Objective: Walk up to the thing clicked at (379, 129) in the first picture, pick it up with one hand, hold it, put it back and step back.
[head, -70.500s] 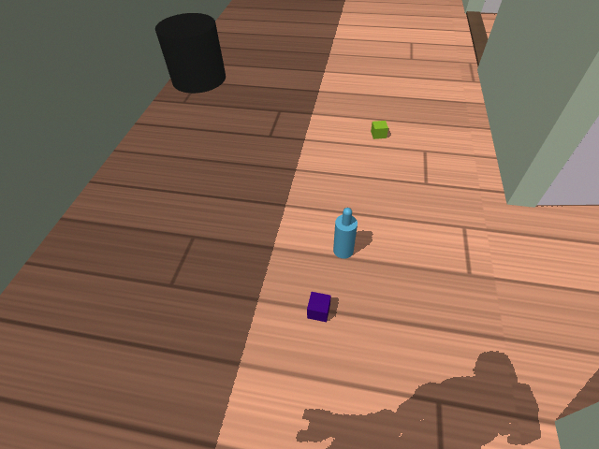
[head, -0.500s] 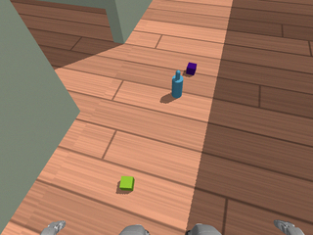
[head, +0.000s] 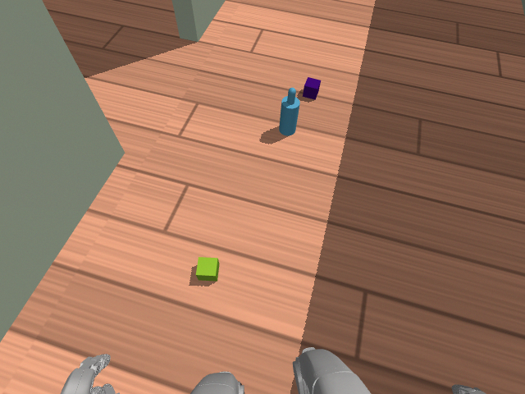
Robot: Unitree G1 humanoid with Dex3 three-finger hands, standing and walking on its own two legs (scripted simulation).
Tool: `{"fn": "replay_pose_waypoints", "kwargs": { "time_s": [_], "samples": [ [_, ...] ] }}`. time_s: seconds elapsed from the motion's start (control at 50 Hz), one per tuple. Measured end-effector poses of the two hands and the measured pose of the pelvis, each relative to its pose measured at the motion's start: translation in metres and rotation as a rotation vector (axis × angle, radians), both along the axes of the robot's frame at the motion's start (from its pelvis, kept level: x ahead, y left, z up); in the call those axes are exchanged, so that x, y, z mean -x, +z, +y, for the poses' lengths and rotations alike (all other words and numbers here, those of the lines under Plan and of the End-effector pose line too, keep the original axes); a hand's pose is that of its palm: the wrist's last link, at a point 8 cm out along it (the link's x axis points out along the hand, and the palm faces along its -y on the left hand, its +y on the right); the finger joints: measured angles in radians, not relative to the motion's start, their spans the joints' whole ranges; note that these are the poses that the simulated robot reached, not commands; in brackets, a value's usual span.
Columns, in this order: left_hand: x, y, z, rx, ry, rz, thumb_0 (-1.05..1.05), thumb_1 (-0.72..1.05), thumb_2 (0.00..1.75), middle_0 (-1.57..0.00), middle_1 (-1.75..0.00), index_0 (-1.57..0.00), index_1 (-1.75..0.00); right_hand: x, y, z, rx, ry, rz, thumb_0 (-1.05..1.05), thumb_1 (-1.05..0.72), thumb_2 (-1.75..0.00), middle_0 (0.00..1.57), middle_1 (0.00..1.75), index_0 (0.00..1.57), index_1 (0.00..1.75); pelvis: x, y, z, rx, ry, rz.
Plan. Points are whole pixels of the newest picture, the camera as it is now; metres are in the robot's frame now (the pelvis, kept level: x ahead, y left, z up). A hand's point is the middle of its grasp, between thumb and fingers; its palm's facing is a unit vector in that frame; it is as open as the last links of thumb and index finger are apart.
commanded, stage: step back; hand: left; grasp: from above
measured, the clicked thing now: (208, 269) +0.52 +0.22 -0.73
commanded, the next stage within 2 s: none
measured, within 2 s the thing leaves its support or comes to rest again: neither
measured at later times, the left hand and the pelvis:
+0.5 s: hand out of the picture +0.01 +0.27 -0.15, palm faces +0.00 -0.92 -0.39, open 7.4 cm; pelvis -0.14 +0.01 -0.02, yaw +1 degrees
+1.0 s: hand out of the picture -0.23 +0.24 -0.15, palm faces -0.09 -0.91 -0.40, open 7.3 cm; pelvis -0.31 -0.02 -0.01, yaw -5 degrees
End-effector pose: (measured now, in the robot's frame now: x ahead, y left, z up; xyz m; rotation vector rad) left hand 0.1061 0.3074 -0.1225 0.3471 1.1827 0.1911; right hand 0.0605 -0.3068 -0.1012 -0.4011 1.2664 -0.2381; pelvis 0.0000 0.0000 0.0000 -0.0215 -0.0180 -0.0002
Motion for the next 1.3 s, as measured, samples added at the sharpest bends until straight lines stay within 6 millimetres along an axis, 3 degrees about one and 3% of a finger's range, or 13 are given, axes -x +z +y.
{"fn": "replay_pose_waypoints", "kwargs": {
  "time_s": [0.14,0.26,0.38,0.48,0.64,0.74,0.84,0.94,1.04,1.18,1.3],
  "samples": [
    [0.036,0.0,-0.011,-0.038,-0.033,0.007,0.01,0.91,0.9,-0.2,-0.3,-0.2,-0.3,0.011,-0.019,-0.017,-0.025,-0.014,-0.099,0.0,-0.9,-0.9,0.21,0.3,0.21,0.3,0.032,-0.014,-0.011,-0.008,-0.049,-0.023],
    [0.065,0.019,-0.023,-0.036,-0.038,-0.036,0.01,0.91,0.9,-0.2,-0.3,-0.21,-0.3,0.029,-0.019,-0.02,-0.057,-0.027,-0.114,0.0,-0.9,-0.9,0.2,0.3,0.21,0.29,0.062,-0.006,-0.015,-0.032,-0.041,-0.027],
    [0.082,0.028,-0.016,-0.045,-0.035,-0.114,0.01,0.91,0.9,-0.21,-0.3,-0.21,-0.3,0.065,-0.017,-0.016,-0.037,0.015,-0.083,0.0,-0.9,-0.9,0.2,0.3,0.21,0.29,0.095,-0.004,-0.007,-0.033,-0.015,-0.007],
    [0.104,0.015,0.003,-0.031,-0.028,-0.166,0.01,0.9,0.9,-0.21,-0.3,-0.21,-0.3,0.101,-0.016,-0.005,-0.002,0.053,-0.058,0.0,-0.9,-0.9,0.2,0.3,0.21,0.29,0.13,-0.015,0.005,-0.022,0.029,-0.012],
    [0.172,0.007,0.02,-0.005,0.01,-0.073,0.01,0.91,0.9,-0.2,-0.3,-0.21,-0.3,0.163,0.009,0.012,0.01,0.039,-0.056,0.01,-0.9,-0.9,0.21,0.3,0.21,0.3,0.177,-0.001,0.014,0.003,-0.001,-0.022],
    [0.223,0.004,0.022,-0.016,0.004,-0.005,0.01,0.91,0.9,-0.2,-0.3,-0.2,-0.3,0.181,0.016,0.009,0.021,0.026,-0.118,0.01,-0.9,-0.9,0.21,0.3,0.21,0.3,0.207,0.0,0.011,0.005,-0.038,-0.018],
    [0.266,-0.001,0.011,-0.027,-0.027,0.052,0.01,0.91,0.9,-0.2,-0.3,-0.2,-0.3,0.205,0.011,-0.004,0.017,0.021,-0.183,0.0,-0.9,-0.9,0.21,0.3,0.21,0.3,0.246,-0.006,0.001,0.0,-0.078,-0.023],
    [0.308,0.0,-0.009,-0.042,-0.045,0.047,0.01,0.91,0.9,-0.2,-0.3,-0.2,-0.3,0.242,-0.009,-0.03,-0.001,0.001,-0.206,0.0,-0.9,-0.9,0.21,0.3,0.21,0.3,0.289,-0.018,-0.015,0.015,-0.091,-0.036],
    [0.352,0.018,-0.025,-0.044,-0.029,0.044,0.01,0.91,0.9,-0.2,-0.3,-0.21,-0.3,0.293,-0.012,-0.039,-0.025,-0.038,-0.143,0.0,-0.9,-0.9,0.2,0.3,0.21,0.3,0.318,-0.006,-0.023,-0.044,-0.081,-0.026],
    [0.366,0.027,-0.025,-0.07,-0.026,-0.062,0.01,0.9,0.9,-0.21,-0.3,-0.21,-0.3,0.366,-0.018,-0.038,-0.02,-0.01,-0.019,0.0,-0.9,-0.9,0.2,0.3,0.21,0.29,0.361,-0.005,-0.025,-0.045,-0.017,-0.006],
    [0.385,0.011,-0.014,-0.041,-0.011,-0.138,0.01,0.91,0.9,-0.2,-0.3,-0.21,-0.3,0.408,-0.021,-0.022,-0.013,0.029,0.008,0.01,-0.9,-0.9,0.2,0.3,0.21,0.29,0.408,-0.015,-0.017,-0.065,0.019,-0.03]
  ]
}}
